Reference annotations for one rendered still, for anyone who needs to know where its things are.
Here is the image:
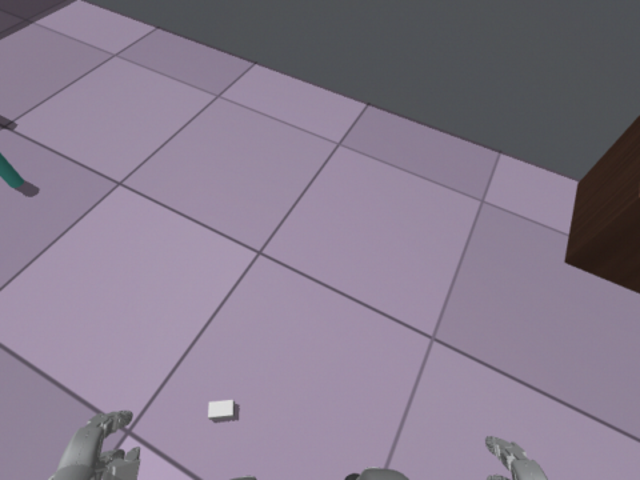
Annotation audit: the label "left robot arm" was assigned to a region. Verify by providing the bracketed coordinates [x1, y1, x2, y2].
[48, 464, 97, 480]

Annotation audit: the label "left robot hand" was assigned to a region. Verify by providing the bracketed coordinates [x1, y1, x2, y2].
[57, 411, 141, 480]

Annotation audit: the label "right robot hand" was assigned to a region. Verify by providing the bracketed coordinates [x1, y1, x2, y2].
[485, 436, 548, 480]

